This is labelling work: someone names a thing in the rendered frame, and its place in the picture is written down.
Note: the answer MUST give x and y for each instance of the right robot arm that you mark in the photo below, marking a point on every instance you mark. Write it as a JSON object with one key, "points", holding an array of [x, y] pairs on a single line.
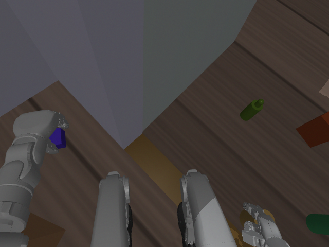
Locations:
{"points": [[275, 242]]}

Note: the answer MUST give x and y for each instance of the right robot foot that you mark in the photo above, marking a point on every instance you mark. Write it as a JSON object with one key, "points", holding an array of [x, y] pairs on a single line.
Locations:
{"points": [[182, 226]]}

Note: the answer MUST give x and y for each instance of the left robot arm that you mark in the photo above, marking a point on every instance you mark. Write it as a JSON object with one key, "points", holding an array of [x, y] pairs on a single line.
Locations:
{"points": [[19, 175]]}

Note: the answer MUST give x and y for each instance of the right robot hand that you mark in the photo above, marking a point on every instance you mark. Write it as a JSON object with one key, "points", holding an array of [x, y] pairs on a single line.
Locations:
{"points": [[256, 234]]}

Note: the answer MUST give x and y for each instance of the left robot hand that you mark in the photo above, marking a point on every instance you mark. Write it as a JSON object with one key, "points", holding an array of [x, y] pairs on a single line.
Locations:
{"points": [[42, 123]]}

